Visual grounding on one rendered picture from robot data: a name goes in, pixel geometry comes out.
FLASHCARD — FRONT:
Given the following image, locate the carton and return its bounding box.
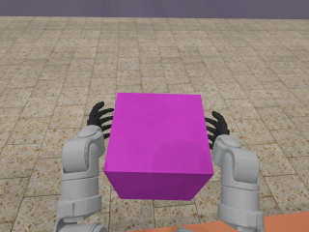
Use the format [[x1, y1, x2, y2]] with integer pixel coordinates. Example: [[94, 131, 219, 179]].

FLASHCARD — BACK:
[[103, 92, 214, 201]]

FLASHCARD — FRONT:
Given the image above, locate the right robot forearm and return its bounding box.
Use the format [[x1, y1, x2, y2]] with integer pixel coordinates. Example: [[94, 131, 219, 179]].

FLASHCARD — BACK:
[[211, 134, 265, 232]]

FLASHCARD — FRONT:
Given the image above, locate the left robot forearm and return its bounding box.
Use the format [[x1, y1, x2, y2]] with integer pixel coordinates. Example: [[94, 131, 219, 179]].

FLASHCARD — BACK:
[[53, 125, 106, 232]]

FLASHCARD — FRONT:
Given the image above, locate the robot right hand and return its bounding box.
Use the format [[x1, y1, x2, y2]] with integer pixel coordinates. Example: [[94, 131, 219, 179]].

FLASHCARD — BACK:
[[205, 111, 230, 150]]

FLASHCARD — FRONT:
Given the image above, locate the robot left hand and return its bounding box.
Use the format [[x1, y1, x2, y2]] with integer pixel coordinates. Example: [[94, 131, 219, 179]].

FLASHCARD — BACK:
[[87, 101, 114, 139]]

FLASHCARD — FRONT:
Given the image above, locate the robot left upper arm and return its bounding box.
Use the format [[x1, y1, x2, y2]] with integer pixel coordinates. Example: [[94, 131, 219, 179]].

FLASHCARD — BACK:
[[59, 222, 108, 232]]

